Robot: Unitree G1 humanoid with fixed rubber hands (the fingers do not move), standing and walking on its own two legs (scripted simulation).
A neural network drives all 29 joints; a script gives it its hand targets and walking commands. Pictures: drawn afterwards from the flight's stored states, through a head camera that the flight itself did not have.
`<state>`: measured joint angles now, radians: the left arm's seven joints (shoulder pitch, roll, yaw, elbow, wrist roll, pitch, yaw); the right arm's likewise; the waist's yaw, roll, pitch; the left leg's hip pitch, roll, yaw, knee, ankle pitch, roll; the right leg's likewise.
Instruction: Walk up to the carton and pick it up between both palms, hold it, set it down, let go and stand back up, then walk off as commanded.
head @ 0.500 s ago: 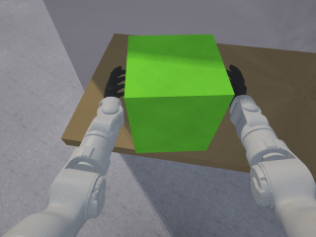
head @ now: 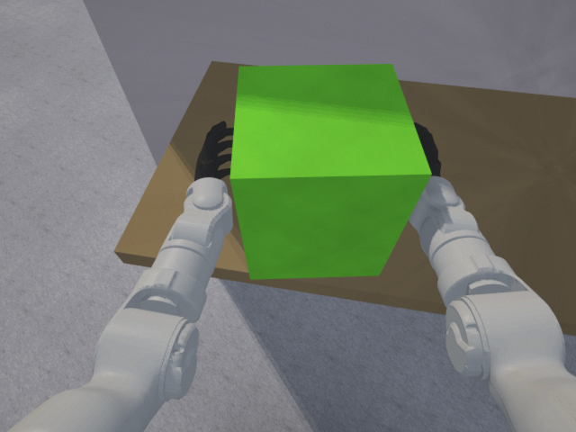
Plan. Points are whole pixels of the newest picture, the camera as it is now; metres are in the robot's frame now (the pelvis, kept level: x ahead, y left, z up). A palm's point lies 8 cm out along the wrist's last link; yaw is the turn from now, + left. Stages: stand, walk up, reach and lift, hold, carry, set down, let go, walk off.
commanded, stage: reach and lift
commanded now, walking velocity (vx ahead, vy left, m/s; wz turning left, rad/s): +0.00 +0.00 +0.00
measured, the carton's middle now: (315, 180) +0.45 +0.05 +0.07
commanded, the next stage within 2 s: none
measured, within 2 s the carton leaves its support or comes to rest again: leaves its support in 1.00 s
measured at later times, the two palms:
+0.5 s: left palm (210, 178) +0.41 +0.19 +0.09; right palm (422, 179) +0.46 -0.11 +0.08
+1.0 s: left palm (208, 182) +0.40 +0.19 +0.09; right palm (425, 186) +0.44 -0.11 +0.09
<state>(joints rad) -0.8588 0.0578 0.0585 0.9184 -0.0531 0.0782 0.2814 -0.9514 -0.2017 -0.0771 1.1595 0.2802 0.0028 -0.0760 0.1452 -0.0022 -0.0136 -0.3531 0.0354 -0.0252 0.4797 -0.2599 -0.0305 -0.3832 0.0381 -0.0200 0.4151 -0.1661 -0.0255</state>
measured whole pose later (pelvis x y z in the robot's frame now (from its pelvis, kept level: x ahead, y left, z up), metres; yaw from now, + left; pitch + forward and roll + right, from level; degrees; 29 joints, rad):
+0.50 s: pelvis +0.00 +0.00 +0.00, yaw +0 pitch +8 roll -1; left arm -0.86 0.05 0.09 0.92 -0.03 0.07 0.28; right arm -0.95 -0.19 -0.11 1.15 0.25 0.02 -0.08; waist 0.15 0.00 -0.01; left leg -0.35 0.04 -0.03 0.48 -0.26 -0.03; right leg -0.38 0.04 -0.02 0.42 -0.17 -0.03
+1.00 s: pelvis +0.00 +0.00 +0.00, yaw +0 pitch +8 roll -1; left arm -0.80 -0.02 0.27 0.92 0.17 0.02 0.19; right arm -0.88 -0.10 -0.33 1.11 -0.05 -0.02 -0.04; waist 0.12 0.00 -0.08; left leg -0.36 0.04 -0.03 0.48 -0.26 -0.03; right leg -0.38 0.04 -0.02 0.40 -0.16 -0.02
